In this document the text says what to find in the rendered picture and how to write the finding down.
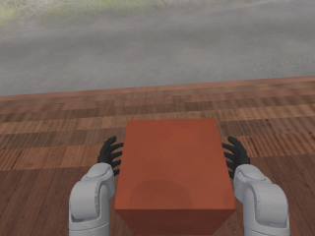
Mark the carton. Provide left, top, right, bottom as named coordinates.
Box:
left=114, top=118, right=237, bottom=235

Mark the right robot forearm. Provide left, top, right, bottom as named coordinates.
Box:
left=233, top=164, right=290, bottom=236

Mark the left robot forearm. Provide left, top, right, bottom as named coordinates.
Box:
left=68, top=162, right=115, bottom=236

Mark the robot right hand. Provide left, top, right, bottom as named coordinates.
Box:
left=221, top=136, right=251, bottom=180

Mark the robot left hand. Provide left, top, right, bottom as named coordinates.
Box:
left=97, top=136, right=124, bottom=176

